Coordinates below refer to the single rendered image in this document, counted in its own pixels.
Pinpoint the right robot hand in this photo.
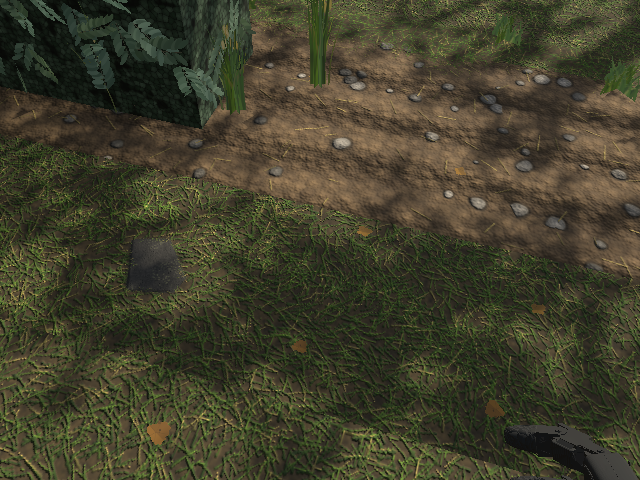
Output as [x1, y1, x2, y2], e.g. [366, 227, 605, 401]
[504, 423, 638, 480]

